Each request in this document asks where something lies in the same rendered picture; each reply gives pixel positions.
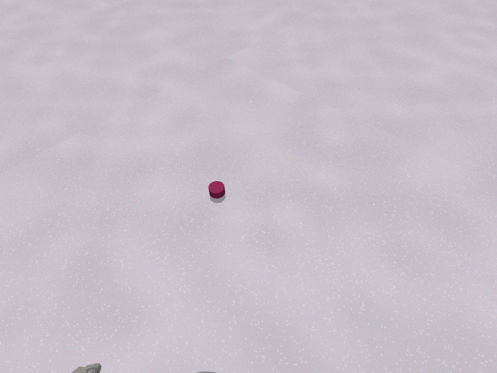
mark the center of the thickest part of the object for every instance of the tin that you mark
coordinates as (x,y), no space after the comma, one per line
(216,189)

